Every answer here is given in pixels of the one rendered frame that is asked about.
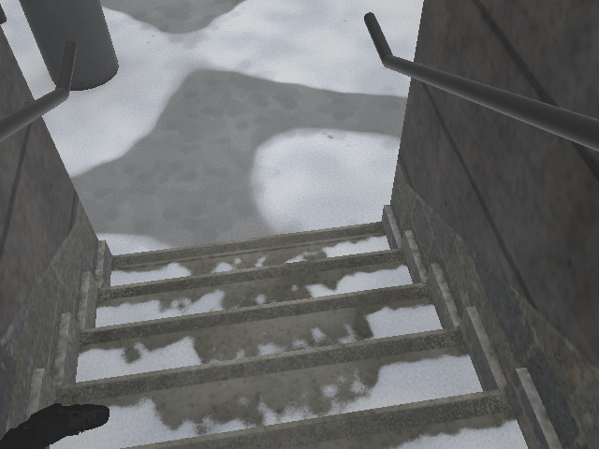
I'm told stairs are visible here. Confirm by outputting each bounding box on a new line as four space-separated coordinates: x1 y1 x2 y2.
50 222 528 449

